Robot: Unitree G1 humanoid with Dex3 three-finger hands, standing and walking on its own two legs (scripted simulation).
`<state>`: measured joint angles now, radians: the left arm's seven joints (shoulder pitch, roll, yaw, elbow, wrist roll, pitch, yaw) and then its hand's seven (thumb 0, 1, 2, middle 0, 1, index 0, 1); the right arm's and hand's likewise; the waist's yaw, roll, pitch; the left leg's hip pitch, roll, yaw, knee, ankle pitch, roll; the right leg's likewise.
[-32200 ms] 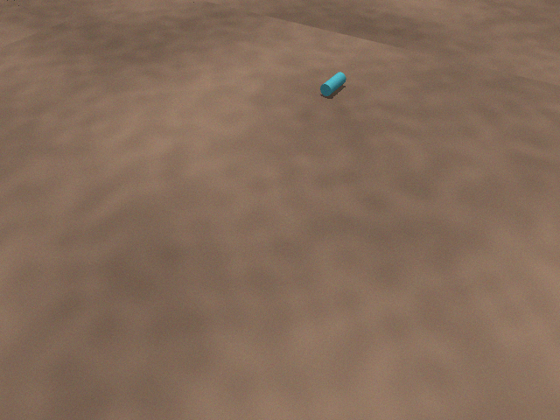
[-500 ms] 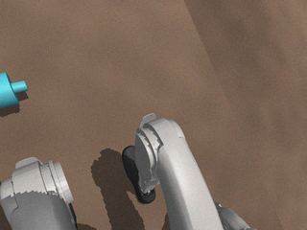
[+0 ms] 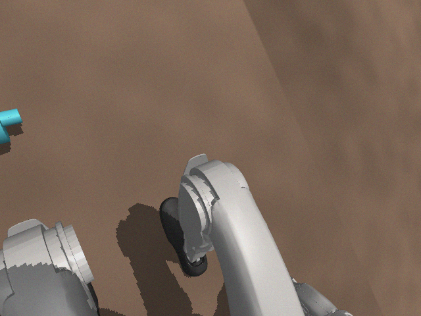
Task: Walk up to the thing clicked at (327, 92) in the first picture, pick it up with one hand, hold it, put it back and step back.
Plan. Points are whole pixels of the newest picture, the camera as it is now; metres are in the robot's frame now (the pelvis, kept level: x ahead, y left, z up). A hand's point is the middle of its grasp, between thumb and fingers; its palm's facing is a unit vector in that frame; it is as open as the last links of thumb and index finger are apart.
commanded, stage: open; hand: left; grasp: from above
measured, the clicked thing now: out of the picture +0.48 +0.27 -0.27
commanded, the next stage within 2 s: withdraw in 0.88 s
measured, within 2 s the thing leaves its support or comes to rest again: rests again in 0.32 s
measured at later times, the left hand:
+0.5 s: hand out of the picture +0.47 +0.28 -0.25, palm faces -0.45 -0.12 -0.88, open 12.9 cm
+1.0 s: hand out of the picture +0.47 +0.28 -0.25, palm faces -0.46 -0.12 -0.88, open 13.8 cm
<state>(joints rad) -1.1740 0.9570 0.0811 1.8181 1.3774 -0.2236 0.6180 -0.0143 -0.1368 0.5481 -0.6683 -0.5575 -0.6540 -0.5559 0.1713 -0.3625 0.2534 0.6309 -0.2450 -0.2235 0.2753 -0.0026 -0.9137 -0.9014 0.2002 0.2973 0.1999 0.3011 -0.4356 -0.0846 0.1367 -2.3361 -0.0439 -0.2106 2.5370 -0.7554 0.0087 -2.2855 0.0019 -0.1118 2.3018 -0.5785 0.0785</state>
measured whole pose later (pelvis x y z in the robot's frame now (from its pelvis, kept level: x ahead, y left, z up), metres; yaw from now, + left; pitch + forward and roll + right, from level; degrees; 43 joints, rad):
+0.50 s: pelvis +0.00 +0.00 +0.00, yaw -1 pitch +31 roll -15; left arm -1.15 0.98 0.10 1.77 1.35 -0.20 0.61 0.00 -0.39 1.04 -0.26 -0.91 -0.21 -0.96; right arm 0.18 -0.38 0.27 0.61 -0.24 -0.23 0.27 0.00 -0.91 -0.90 0.20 0.30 0.20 0.30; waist -0.45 -0.10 0.17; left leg -2.33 -0.04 -0.23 2.53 -0.75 0.00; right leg -2.28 0.00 -0.13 2.28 -0.57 0.07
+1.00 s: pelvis +0.00 +0.00 +0.01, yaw -1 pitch +31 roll -16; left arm -1.15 0.98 0.07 1.77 1.36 -0.21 0.60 0.00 -0.50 1.11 -0.09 -1.04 -0.06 -1.07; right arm 0.18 -0.37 0.28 0.59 -0.24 -0.21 0.26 0.00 -0.90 -0.90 0.20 0.30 0.20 0.30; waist -0.45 -0.10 0.16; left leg -2.33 -0.04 -0.22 2.52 -0.74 0.01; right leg -2.27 0.00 -0.13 2.27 -0.56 0.07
